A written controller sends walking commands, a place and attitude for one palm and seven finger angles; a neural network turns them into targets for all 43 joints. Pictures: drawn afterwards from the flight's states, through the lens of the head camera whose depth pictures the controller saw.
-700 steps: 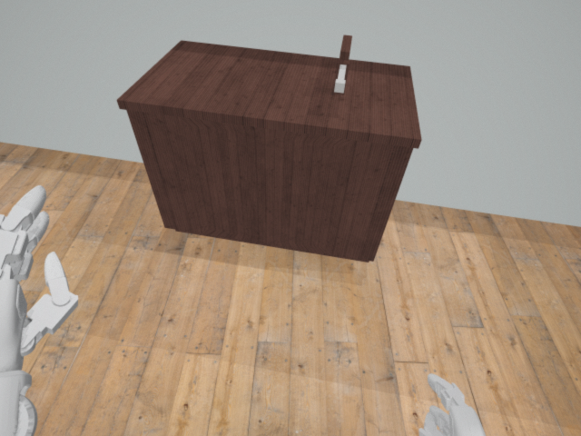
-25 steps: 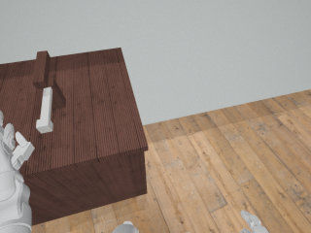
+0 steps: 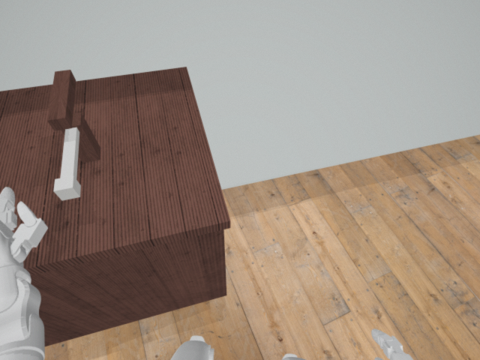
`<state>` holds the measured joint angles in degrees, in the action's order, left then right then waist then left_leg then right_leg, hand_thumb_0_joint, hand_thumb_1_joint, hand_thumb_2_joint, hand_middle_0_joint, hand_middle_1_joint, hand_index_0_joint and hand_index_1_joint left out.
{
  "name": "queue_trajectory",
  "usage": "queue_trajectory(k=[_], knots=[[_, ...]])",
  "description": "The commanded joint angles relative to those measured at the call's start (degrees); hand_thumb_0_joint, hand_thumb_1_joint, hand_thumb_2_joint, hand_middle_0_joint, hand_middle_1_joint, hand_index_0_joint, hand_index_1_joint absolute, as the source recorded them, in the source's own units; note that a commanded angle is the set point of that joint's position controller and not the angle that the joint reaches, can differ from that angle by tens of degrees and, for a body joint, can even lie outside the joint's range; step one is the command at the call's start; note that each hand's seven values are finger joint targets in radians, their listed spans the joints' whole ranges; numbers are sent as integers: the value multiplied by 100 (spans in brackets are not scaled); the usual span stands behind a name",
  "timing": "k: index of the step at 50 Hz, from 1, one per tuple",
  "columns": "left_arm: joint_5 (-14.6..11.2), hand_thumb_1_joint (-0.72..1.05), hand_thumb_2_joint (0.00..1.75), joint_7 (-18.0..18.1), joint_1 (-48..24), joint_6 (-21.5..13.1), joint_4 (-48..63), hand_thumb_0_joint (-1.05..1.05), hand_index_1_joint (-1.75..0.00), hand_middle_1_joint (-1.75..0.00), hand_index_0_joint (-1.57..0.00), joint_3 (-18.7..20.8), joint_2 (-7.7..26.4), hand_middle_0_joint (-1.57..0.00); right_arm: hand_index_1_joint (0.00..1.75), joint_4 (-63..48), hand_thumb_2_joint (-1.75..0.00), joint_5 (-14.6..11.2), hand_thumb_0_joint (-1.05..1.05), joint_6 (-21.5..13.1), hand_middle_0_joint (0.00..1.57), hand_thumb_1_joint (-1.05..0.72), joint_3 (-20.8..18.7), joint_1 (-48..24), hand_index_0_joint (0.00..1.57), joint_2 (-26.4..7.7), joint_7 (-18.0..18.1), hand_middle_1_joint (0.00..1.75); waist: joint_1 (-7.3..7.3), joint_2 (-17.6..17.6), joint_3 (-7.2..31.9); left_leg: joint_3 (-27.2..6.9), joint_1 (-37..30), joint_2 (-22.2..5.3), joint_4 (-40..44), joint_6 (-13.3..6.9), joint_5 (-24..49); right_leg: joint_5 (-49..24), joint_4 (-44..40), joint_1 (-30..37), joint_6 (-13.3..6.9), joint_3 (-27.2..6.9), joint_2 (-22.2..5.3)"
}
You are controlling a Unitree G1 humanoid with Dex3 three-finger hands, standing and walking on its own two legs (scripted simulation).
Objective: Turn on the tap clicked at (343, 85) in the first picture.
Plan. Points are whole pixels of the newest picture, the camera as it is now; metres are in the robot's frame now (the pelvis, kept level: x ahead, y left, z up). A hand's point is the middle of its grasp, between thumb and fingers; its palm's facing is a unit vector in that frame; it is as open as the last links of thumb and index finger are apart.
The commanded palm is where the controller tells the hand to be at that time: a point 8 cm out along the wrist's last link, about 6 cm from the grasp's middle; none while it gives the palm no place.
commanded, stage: push the lever round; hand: left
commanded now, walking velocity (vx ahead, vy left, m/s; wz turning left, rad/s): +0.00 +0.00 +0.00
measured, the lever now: (67, 188) +0.36 +0.30 +0.07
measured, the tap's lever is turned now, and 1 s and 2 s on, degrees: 0 5 30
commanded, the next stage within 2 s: none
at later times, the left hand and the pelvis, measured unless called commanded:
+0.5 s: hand (64, 213) +0.32 +0.30 +0.05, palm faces +0.54 -0.83 -0.10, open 7.8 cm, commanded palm +0.28 +0.33 +0.06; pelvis +0.00 -0.01 +0.00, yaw +0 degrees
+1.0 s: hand (80, 211) +0.33 +0.28 +0.06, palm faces +0.56 -0.82 -0.08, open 7.7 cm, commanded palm +0.28 +0.30 +0.06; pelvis +0.01 -0.01 +0.00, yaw +0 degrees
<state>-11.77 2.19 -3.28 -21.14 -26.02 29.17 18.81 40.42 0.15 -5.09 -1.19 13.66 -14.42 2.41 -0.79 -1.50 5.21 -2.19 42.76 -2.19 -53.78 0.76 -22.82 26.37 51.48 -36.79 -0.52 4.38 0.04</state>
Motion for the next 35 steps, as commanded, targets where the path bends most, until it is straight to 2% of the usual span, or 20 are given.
queue_trajectory(k=[1, 2, 6, 8, 10, 11, 12, 15, 17, 18, 20, 21, 23, 25, 29, 30, 31, 33, 34, 35], knots=[[46, 90, 90, -9, -1512, -340, 1180, 0, -15, -15, -15, 6, 1312, -15, 30, -658, -90, -28, 0, -280, 20, -90, -249, -130, 20, -897, 131, 30, -144, -391, 1274, -145, -1255, 172, 837, -169, 754, -1020, -781, 150, -35, -196, 167], [37, 90, 90, 12, -1590, -303, 1100, 0, -15, -15, -15, 92, 1406, -15, 30, -641, -90, -32, 0, -283, 20, -90, -254, -135, 20, -910, 150, 30, -144, -287, 1295, -147, -1214, 175, 834, -173, 683, -976, -791, 152, -26, -198, 172], [130, 90, 90, 135, -1623, -234, 1083, 0, -15, -15, -15, 318, 1684, -15, 30, -709, -90, -6, 0, -228, 20, -90, -226, -110, 20, -884, 152, 30, -19, -394, 1530, -105, -1232, 202, 849, -175, 873, -1159, -784, 411, -33, -218, 148], [123, 90, 90, 174, -1441, -255, 1132, 0, -15, -15, -15, 359, 1654, -15, 30, -745, -90, 4, 0, -210, 20, -90, -239, -112, 20, -855, 121, 30, 39, -443, 1631, -84, -1300, 196, 832, -164, 1057, -1325, -765, 482, -42, -213, 167], [163, 90, 90, 205, -1330, -251, 1120, 0, -15, -15, -15, 274, 1557, -15, 30, -763, -90, 1, 0, -190, 20, -90, -232, -87, 20, -851, 91, 30, 27, -427, 1637, -82, -1311, 182, 816, -160, 1155, -1398, -744, 495, -43, -203, 175], [167, 90, 90, 211, -1462, -266, 1176, 0, -15, -15, -15, 105, 1397, -15, 30, -766, -90, -1, 0, -187, 20, -90, -235, -107, 20, -832, 80, 30, -51, -422, 1597, -72, -1355, 173, 805, -158, 1166, -1436, -742, 437, -30, -195, 173], [142, 90, 90, 212, -1268, -236, 1077, 0, -15, -15, -15, 110, 1338, -15, 30, -782, -90, -6, 0, -191, 20, -90, -240, -87, 20, -837, 61, 30, 12, -404, 1524, -56, -1279, 191, 813, -154, 1143, -1445, -764, 487, -37, -198, 175], [144, 90, 90, 232, -1249, -182, 938, 0, -15, -15, -15, 244, 1488, -15, 30, -781, -90, -28, 0, -139, 20, -90, -235, -87, 20, -864, 69, 30, -8, -237, 1365, -28, -1138, 190, 803, -180, 1091, -1463, -808, 504, -25, -228, 171], [154, 90, 90, 235, -1452, -205, 1107, 0, -15, -15, -15, 31, 1290, -15, 30, -802, -90, -30, 0, -145, 20, -90, -236, -106, 20, -842, 59, 30, -45, -388, 1430, -34, -1244, 189, 814, -166, 1103, -1443, -787, 450, -33, -215, 164], [137, 90, 90, 260, -1474, -223, 1146, 0, -15, -15, -15, 23, 1268, -15, 30, -797, -90, -15, 0, -153, 20, -90, -249, -94, 20, -852, 56, 30, -59, -290, 1454, -26, -1254, 194, 796, -174, 1106, -1474, -797, 467, -22, -216, 166], [194, 90, 90, 320, -1450, -260, 1130, 0, -15, -15, -15, 150, 1438, -15, 30, -746, -90, -12, 0, -134, 20, -90, -247, -87, 20, -859, 65, 30, -45, -338, 1423, -15, -1228, 183, 761, -183, 1170, -1540, -795, 474, -26, -250, 162], [191, 90, 90, 326, -1545, -288, 1215, 0, -15, -15, -15, 33, 1314, -15, 30, -757, -90, -1, 0, -139, 20, -90, -248, -83, 20, -844, 52, 30, -77, -357, 1493, -15, -1238, 202, 761, -182, 1151, -1549, -778, 502, -19, -247, 152], [189, 90, 90, 339, -1518, -303, 1106, 0, -15, -15, -15, 98, 1366, -15, 30, -741, -90, 3, 0, -128, 20, -90, -258, -86, 20, -850, 60, 30, -81, -234, 1491, 0, -1173, 205, 730, -189, 1139, -1580, -773, 515, -13, -261, 154], [219, 90, 90, 347, -1500, -326, 1105, 0, -15, -15, -15, 188, 1464, -15, 30, -706, -90, 9, 0, -100, 20, -90, -264, -77, 20, -853, 68, 30, -50, -283, 1561, 22, -1197, 195, 703, -197, 1238, -1694, -755, 572, -13, -285, 151], [193, 90, 90, 329, -1334, -351, 1252, 0, -15, -15, -15, 42, 1283, -15, 30, -734, -90, 9, 0, -106, 20, -90, -290, -67, 20, -825, 41, 30, -16, -424, 1752, 33, -1360, 190, 701, -173, 1480, -1905, -715, 669, -31, -268, 157], [206, 90, 90, 350, -1256, -333, 1223, 0, -15, -15, -15, 62, 1280, -15, 30, -718, -90, 4, 0, -92, 20, -90, -294, -59, 20, -835, 42, 30, -26, -314, 1712, 19, -1372, 179, 696, -183, 1567, -1982, -719, 679, -22, -257, 158], [183, 90, 90, 345, -1233, -319, 1255, 0, -15, -15, -15, -25, 1170, -15, 30, -738, -90, 8, 0, -91, 20, -90, -288, -67, 20, -820, 30, 30, -26, -380, 1715, 27, -1358, 189, 700, -177, 1547, -1981, -710, 668, -16, -252, 152], [161, 90, 90, 363, -1169, -319, 1297, 0, -15, -15, -15, 23, 1202, -15, 30, -755, -90, 3, 0, -77, 20, -90, -294, -81, 20, -820, 23, 30, -7, -277, 1663, 35, -1291, 191, 718, -177, 1541, -2020, -731, 737, -17, -259, 153], [150, 90, 90, 370, -1096, -302, 1301, 0, -15, -15, -15, -68, 1074, -15, 30, -778, -90, -7, 0, -84, 20, -90, -293, -106, 20, -810, 15, 30, -15, -315, 1615, 60, -1304, 201, 709, -182, 1529, -2019, -747, 697, -12, -260, 152], [187, 90, 90, 399, -1237, -289, 1231, 0, -15, -15, -15, -39, 1134, -15, 30, -728, -90, -15, 0, -74, 20, -90, -279, -97, 20, -820, 24, 30, -65, -233, 1500, 34, -1268, 179, 712, -183, 1482, -1967, -751, 638, -10, -252, 149]])
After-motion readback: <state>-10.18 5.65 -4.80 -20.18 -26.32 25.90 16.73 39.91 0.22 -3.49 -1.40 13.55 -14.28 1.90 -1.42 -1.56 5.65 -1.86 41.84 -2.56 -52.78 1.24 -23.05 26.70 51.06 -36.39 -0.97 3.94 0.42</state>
